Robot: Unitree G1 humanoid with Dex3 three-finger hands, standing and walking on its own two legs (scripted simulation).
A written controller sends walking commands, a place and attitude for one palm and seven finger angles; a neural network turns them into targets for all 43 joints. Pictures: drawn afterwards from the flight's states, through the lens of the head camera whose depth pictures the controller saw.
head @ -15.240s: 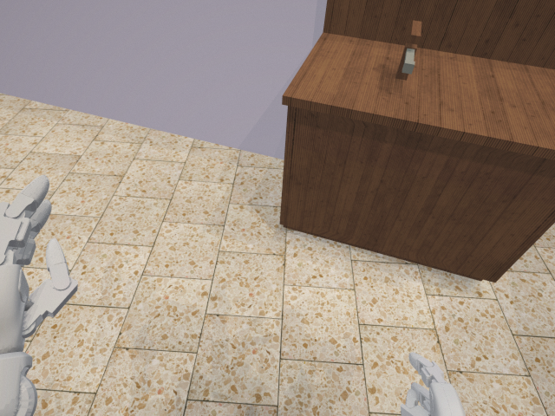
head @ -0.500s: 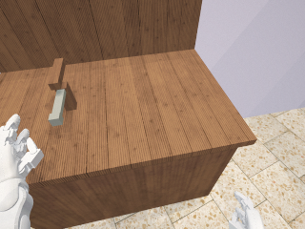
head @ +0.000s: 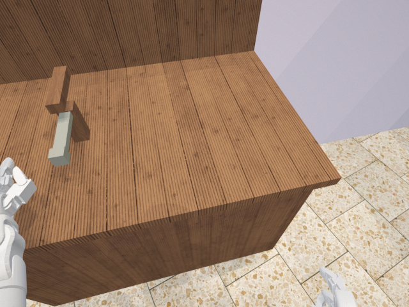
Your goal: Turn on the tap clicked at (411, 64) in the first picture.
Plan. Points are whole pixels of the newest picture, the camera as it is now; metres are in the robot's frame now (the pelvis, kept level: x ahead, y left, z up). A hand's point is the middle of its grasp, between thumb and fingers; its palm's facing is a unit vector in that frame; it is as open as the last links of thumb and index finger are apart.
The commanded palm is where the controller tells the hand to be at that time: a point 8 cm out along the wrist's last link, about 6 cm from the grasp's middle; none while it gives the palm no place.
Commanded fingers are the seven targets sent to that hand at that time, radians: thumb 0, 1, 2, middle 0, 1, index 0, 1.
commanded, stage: reach beside the lever's end, fingers flat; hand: left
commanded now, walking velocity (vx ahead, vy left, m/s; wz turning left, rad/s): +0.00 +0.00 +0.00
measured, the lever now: (59, 156) +0.36 +0.32 +0.08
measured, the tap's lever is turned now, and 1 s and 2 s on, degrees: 0 0 13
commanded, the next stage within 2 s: push the lever round in 0.58 s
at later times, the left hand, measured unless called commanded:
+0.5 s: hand (29, 181) +0.31 +0.37 +0.07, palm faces +0.53 -0.84 -0.11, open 7.8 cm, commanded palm +0.27 +0.39 +0.07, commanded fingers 0.00 0.90 0.90 -0.15 -0.15 -0.15 -0.15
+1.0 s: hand (44, 181) +0.31 +0.34 +0.07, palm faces +0.53 -0.84 -0.10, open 7.8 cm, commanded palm +0.28 +0.37 +0.07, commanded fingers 0.00 0.90 0.90 -0.15 -0.15 -0.15 -0.15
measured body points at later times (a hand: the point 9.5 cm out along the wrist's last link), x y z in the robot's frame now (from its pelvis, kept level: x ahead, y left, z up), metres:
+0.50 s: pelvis +0.01 +0.02 +0.00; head +0.06 +0.02 +0.44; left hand +0.28 +0.41 +0.08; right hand +0.12 -0.25 -0.11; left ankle -0.02 +0.13 -0.72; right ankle +0.03 -0.10 -0.72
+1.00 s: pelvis +0.01 +0.01 +0.00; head +0.05 +0.01 +0.45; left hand +0.28 +0.38 +0.08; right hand +0.15 -0.24 -0.11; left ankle -0.02 +0.13 -0.72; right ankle +0.03 -0.10 -0.72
